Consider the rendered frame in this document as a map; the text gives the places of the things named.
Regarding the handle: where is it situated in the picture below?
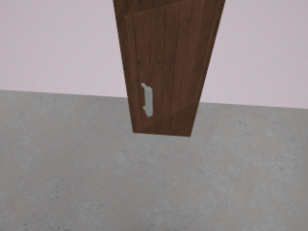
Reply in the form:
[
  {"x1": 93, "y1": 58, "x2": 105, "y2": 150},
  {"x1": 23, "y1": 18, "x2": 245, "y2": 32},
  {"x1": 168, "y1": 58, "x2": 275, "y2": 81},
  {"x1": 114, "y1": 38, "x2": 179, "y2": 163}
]
[{"x1": 141, "y1": 83, "x2": 153, "y2": 117}]

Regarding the cupboard door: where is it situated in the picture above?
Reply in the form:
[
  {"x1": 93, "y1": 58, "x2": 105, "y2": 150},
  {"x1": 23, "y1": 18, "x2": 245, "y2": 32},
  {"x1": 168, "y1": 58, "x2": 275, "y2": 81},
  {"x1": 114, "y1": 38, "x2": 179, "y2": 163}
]
[{"x1": 123, "y1": 0, "x2": 221, "y2": 132}]

